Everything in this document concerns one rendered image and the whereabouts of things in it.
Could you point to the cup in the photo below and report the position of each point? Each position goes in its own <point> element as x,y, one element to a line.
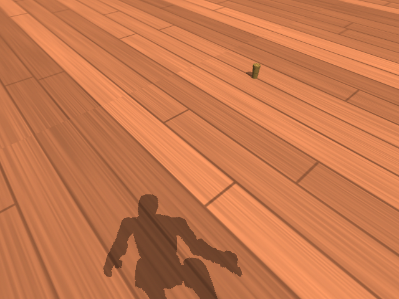
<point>255,70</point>

